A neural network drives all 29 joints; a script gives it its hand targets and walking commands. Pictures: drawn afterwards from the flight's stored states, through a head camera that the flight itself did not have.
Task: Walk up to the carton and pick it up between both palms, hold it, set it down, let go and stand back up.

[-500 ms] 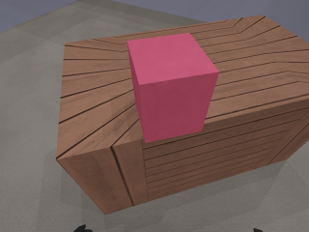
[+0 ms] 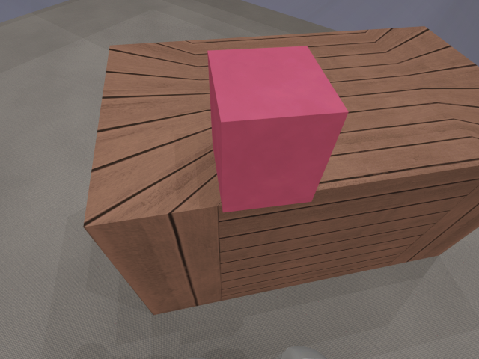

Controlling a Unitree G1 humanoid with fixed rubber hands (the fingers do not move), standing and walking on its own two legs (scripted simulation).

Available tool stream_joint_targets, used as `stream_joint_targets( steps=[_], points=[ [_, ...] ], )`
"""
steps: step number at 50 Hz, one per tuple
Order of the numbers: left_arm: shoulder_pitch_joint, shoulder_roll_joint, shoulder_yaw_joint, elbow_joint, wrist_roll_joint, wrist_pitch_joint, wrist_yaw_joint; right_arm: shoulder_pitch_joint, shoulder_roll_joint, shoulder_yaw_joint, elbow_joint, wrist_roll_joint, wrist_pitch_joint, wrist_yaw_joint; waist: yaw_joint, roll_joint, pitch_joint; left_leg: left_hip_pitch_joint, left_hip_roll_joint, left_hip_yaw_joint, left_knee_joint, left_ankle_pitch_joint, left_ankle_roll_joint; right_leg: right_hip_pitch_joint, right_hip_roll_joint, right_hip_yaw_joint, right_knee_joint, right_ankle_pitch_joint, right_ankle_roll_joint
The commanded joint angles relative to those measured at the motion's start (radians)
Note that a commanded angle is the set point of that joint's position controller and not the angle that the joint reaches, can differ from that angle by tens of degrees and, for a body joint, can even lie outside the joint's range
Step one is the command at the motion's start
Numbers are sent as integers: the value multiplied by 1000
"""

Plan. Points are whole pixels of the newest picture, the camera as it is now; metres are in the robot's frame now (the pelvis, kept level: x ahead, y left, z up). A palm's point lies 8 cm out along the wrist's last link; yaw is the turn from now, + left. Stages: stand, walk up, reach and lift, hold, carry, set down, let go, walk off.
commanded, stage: walk up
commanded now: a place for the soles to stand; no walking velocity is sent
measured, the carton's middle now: (263, 132) +0.52 -0.03 +0.07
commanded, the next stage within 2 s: none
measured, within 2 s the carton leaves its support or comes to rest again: neither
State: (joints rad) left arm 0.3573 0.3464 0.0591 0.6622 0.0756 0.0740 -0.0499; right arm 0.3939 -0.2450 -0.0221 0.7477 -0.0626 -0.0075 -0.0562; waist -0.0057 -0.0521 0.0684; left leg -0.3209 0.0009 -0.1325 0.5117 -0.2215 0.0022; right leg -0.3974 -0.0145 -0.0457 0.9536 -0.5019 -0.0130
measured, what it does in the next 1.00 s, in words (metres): steps to the right, turning left: right foot, then left foot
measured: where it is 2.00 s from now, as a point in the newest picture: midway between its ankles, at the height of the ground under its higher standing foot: outside the picture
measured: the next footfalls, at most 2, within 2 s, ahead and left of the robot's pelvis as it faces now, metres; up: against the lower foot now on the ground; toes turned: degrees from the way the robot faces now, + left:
right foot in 0.22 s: +0.10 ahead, -0.24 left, +0.00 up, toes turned +1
left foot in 0.66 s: +0.13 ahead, -0.03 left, +0.00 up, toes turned +12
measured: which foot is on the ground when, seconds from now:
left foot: down 0.00-0.20, up 0.22-0.64, down 0.66-1.00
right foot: up 0.00-0.20, down 0.22-0.70, up 0.72-0.86, down 0.88-1.00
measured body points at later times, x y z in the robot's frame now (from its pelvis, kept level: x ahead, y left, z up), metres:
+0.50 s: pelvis +0.05 -0.16 +0.00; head +0.08 -0.16 +0.45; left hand +0.00 +0.09 -0.12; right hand +0.20 -0.40 -0.12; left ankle +0.07 -0.03 -0.69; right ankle +0.06 -0.24 -0.74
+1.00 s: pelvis +0.09 -0.18 -0.01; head +0.10 -0.18 +0.44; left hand +0.09 +0.09 -0.12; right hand +0.27 -0.40 -0.13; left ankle +0.09 -0.04 -0.74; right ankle +0.15 -0.30 -0.74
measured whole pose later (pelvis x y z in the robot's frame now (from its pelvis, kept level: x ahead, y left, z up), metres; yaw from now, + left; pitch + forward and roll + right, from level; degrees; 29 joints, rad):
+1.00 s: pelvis +0.09 -0.18 -0.01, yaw +16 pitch -2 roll +0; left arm 0.39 0.25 0.00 0.65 0.01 0.01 0.01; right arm 0.22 -0.27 -0.02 0.77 0.00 0.05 0.00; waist 0.00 0.02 0.04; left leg -0.30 -0.01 -0.07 0.62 -0.30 0.00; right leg -0.27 -0.05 -0.06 0.60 -0.30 0.02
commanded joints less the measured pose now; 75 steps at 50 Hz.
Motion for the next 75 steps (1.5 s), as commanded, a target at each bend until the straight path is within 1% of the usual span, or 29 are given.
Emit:
stream_joint_targets(
  steps=[1,5,7,8,9,10,11,12,13,16,21,26,28,30,32,33,34,35,36,38,41,43,44,45,46,47,52,58,75],
  points=[
    [19,46,22,-105,-10,-19,-20,-3,-226,-104,-87,-5,-25,-22,10,235,-37,64,189,-268,-215,-298,165,-115,-60,65,44,96,29],
    [-9,45,29,-139,-13,-7,-25,-2,-259,-125,-104,-16,-22,-19,8,277,-15,-42,203,-267,-191,-385,183,-49,-78,64,-40,75,36],
    [75,52,39,-119,-16,-13,-22,-73,-265,-129,-129,-16,-13,-16,65,287,-8,-193,179,-227,-112,-435,162,131,-70,44,-163,71,22],
    [189,62,50,-75,-23,-20,-18,-125,-250,-121,-145,-11,-8,-15,131,228,-30,-311,129,-169,-15,-484,124,308,-43,10,-274,139,4],
    [321,103,69,-23,-21,-30,-10,-121,-183,-98,-151,-13,-3,-19,194,48,-63,-416,36,-91,191,-527,82,462,-9,4,-353,139,-8],
    [355,173,82,-12,-14,-40,-1,-64,-82,-63,-163,-1,2,-18,210,-235,-31,-455,-90,35,470,-498,41,392,-115,190,-517,-69,-12],
    [251,218,71,-54,-23,-44,14,-13,-36,-48,-170,18,7,-24,157,-298,48,-476,-105,20,615,-501,11,228,-312,522,-712,-283,-45],
    [120,222,64,-75,-39,-43,28,25,-75,-62,-173,28,11,-31,89,-187,119,-424,-55,-38,651,-398,10,79,-363,623,-848,-420,-92],
    [27,211,51,-92,-43,-44,32,14,-120,-79,-167,36,17,-33,58,-159,169,-405,-21,-37,659,-328,9,-20,-366,623,-872,-450,-108],
    [-36,118,10,-68,-39,-49,40,61,-157,-93,-90,35,16,3,4,-77,169,-256,7,11,576,-163,-6,-29,-256,308,-739,-184,-107],
    [127,85,-4,10,-38,-97,64,0,-100,-63,-127,25,10,47,34,5,55,-252,-24,31,382,-61,-25,240,-270,235,-691,136,-91],
    [236,76,-16,28,-40,-95,76,-154,-47,-36,-177,21,3,44,79,-90,-11,-180,-49,92,147,-101,-11,407,-250,96,-552,770,-58],
    [247,79,-19,20,-47,-80,78,-177,-38,-29,-177,21,1,40,78,-110,-25,-126,-56,126,67,-75,3,412,-241,59,-503,896,-43],
    [232,82,-23,7,-61,-70,77,-148,-41,-27,-156,25,-4,37,48,-89,-56,16,-42,129,-45,87,21,342,-229,22,-455,881,-21],
    [209,65,-35,-20,-75,-73,72,-83,-101,-43,-131,17,-11,30,1,-37,-126,285,38,6,-36,293,80,147,-200,-15,-361,743,28],
    [216,44,-46,-34,-81,-80,68,-32,-150,-56,-117,14,-13,25,-20,16,-196,428,148,-134,22,447,148,23,-154,-48,-266,597,62],
    [236,16,-53,-39,-79,-78,67,16,-174,-63,-103,27,-10,20,-44,50,-256,457,285,-284,11,463,252,-15,-74,-54,-158,336,83],
    [214,2,-45,-43,-69,-64,72,7,-176,-65,-82,42,-2,15,-55,109,-225,401,335,-331,-27,373,326,-44,-42,-17,-119,-3,73],
    [164,12,-36,-57,-61,-54,71,-21,-160,-56,-83,43,3,12,-65,134,-170,320,331,-314,-78,267,325,-69,-44,7,-83,-173,42],
    [144,7,-29,-72,-58,-51,60,-113,-153,-47,-90,37,15,7,-35,156,-51,165,258,-236,-125,146,270,-58,-47,25,-123,-176,25],
    [227,-7,-22,-50,-73,-79,51,-247,-154,-34,-89,49,24,20,48,178,-5,-11,114,-66,-54,237,152,141,-27,-8,-394,199,18],
    [244,26,-8,-47,-65,-99,55,-263,-141,-26,-88,65,29,37,58,152,-45,-69,63,-16,28,192,83,254,-36,3,-468,402,8],
    [219,64,3,-62,-56,-102,60,-246,-116,-17,-89,74,29,47,47,109,-64,-93,43,-3,52,103,48,262,-98,84,-488,353,-16],
    [170,116,16,-86,-56,-102,68,-216,-95,-11,-91,78,33,55,18,31,-59,-71,3,27,105,-45,14,176,-221,247,-599,196,-59],
    [107,155,29,-95,-63,-92,75,-181,-98,-19,-75,73,42,57,-6,10,-7,20,-12,83,146,-146,2,16,-297,308,-668,8,-114],
    [55,148,26,-95,-66,-86,75,-162,-101,-26,-57,61,45,61,-24,-11,42,82,10,73,146,-155,6,-80,-295,308,-684,-67,-123],
    [56,92,5,-95,-75,-92,59,-171,-141,-30,-35,54,8,73,-1,-45,-16,80,49,-14,-7,10,25,51,-145,142,-615,80,-34],
    [44,81,2,-113,-74,-98,57,-164,-167,-25,-32,53,0,70,11,37,-111,80,65,-8,-29,146,26,191,-133,96,-522,315,-39],
    [32,89,-7,-82,-72,-91,66,-159,-180,-28,-74,61,13,75,4,73,-82,46,76,-16,-72,117,51,201,-107,56,-479,321,-14]
  ],
)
